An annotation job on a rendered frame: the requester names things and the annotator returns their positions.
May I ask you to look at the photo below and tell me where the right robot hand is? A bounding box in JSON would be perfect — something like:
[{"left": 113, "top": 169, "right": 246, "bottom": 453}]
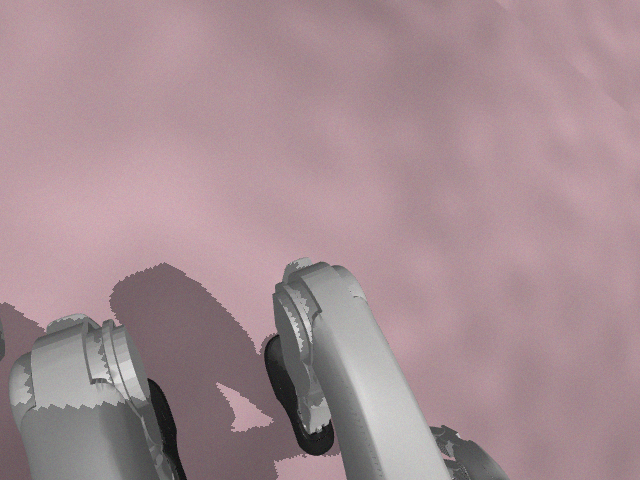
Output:
[{"left": 429, "top": 425, "right": 510, "bottom": 480}]

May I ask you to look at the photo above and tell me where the right robot foot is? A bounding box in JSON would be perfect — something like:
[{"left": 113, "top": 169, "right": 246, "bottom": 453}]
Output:
[{"left": 264, "top": 334, "right": 334, "bottom": 456}]

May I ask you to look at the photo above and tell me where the left robot foot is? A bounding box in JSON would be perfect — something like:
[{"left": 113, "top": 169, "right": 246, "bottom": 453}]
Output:
[{"left": 147, "top": 378, "right": 187, "bottom": 480}]

